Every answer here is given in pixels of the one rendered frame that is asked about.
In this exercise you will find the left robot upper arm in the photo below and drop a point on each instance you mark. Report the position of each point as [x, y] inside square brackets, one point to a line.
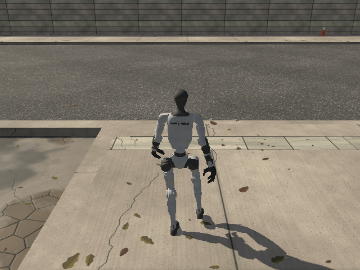
[160, 127]

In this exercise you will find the right robot foot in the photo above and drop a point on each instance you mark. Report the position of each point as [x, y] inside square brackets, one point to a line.
[200, 213]

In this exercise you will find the right robot upper arm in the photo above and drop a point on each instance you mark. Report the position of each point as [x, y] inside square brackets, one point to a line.
[200, 129]

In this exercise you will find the left robot forearm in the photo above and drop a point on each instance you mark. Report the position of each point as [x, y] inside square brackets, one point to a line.
[155, 145]

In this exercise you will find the left robot hand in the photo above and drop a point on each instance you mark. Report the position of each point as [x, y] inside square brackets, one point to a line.
[157, 156]

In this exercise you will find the robot foot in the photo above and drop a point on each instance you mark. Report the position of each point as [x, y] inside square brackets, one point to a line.
[200, 213]
[173, 231]

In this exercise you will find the right robot forearm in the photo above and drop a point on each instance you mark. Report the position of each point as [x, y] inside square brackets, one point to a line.
[207, 154]

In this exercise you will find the right robot hand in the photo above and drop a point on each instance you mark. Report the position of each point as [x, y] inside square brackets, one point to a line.
[213, 173]

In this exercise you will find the left robot foot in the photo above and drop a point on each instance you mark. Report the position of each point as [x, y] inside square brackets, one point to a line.
[173, 231]

